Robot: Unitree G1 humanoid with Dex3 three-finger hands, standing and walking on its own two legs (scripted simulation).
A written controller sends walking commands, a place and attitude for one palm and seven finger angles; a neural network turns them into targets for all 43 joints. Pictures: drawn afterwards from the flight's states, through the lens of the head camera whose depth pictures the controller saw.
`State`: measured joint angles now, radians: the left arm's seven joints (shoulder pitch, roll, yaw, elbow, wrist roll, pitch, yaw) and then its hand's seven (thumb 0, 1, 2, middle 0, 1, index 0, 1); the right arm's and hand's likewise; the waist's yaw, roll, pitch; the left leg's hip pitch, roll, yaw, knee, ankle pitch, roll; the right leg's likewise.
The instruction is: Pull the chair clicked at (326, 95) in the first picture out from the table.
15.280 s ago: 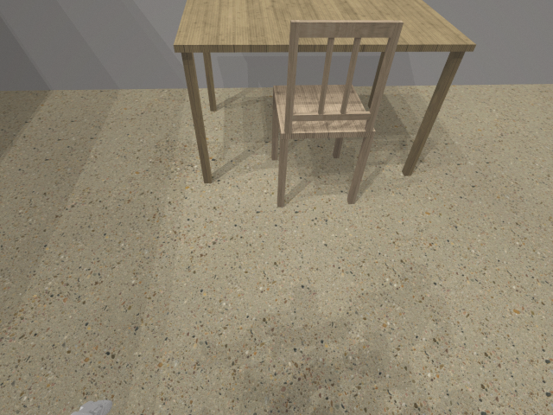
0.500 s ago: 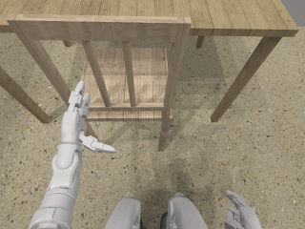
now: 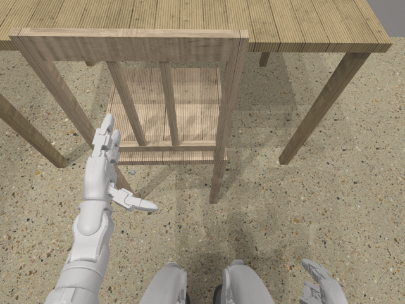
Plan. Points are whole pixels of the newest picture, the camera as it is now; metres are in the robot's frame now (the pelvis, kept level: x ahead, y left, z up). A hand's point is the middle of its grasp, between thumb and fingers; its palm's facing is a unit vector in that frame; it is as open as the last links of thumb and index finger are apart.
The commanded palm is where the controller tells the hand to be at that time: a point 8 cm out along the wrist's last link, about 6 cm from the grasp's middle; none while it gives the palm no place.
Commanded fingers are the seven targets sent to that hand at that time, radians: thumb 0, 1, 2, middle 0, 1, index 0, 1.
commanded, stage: aim the fingers beside a spindle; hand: left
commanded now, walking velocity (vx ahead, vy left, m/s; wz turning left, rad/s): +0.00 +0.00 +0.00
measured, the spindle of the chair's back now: (130, 110) +0.51 +0.18 +0.01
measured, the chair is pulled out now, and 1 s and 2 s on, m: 0.00 0.00 0.00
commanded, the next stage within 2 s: push the fingers through the gap in 0.06 s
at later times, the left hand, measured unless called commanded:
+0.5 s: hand (129, 156) +0.39 +0.16 +0.02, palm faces +0.06 -1.00 -0.04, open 17.0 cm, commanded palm +0.37 +0.21 +0.02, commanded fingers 0.00 -0.50 0.30 -0.06 -0.08 -0.06 -0.08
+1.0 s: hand (134, 135) +0.44 +0.16 +0.02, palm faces +0.06 -1.00 -0.03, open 17.0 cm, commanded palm +0.42 +0.20 +0.02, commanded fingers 0.00 -0.50 0.30 -0.06 -0.08 -0.06 -0.08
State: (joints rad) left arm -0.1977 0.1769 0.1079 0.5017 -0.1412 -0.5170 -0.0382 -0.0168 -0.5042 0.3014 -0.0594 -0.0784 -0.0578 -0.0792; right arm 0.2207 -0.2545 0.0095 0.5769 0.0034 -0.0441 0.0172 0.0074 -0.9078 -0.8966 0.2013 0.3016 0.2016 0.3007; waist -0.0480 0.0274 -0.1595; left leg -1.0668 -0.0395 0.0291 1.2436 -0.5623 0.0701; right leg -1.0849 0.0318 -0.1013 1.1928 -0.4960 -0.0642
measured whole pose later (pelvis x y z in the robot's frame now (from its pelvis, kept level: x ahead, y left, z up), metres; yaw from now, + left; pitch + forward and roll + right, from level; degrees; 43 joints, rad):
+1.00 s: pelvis -0.01 +0.00 -0.01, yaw -1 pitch +25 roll -2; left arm -0.58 0.28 0.27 0.88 -0.12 -0.53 -0.07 -0.02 -0.50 0.30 -0.06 -0.08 -0.06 -0.08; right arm 0.27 -0.26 0.02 0.62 -0.01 -0.04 0.02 0.01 -0.91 -0.90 0.20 0.30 0.20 0.30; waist -0.11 0.03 -0.15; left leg -1.15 -0.03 0.03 1.27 -0.56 0.07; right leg -1.17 0.04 -0.10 1.22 -0.48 -0.07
